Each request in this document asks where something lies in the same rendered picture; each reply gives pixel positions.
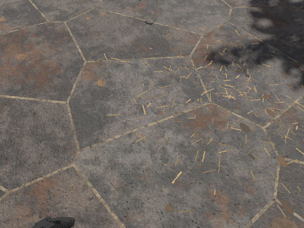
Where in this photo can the robot left hand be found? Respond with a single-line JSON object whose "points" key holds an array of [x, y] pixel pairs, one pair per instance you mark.
{"points": [[59, 222]]}

